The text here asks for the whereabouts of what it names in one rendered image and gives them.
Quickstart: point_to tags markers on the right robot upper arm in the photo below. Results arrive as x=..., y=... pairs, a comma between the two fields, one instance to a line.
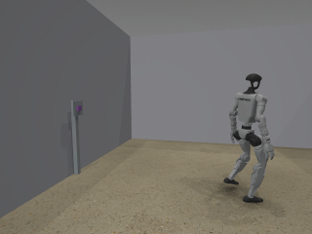
x=261, y=103

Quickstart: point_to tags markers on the robot right hand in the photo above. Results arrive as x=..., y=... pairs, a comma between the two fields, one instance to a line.
x=268, y=147

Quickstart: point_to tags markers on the robot left hand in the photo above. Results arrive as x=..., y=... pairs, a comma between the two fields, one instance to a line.
x=232, y=136

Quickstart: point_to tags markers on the panel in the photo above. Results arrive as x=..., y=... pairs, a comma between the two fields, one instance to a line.
x=75, y=134

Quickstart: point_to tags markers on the robot left forearm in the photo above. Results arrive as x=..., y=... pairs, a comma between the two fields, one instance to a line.
x=233, y=122

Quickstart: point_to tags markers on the robot left foot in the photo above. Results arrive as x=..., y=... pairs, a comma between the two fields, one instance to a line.
x=230, y=181

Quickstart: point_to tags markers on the robot right forearm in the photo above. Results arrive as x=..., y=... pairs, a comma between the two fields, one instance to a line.
x=263, y=129

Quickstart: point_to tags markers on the left robot upper arm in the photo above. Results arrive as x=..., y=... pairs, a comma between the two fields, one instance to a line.
x=233, y=110

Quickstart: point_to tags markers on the robot head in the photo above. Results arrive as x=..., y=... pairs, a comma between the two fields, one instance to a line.
x=252, y=78

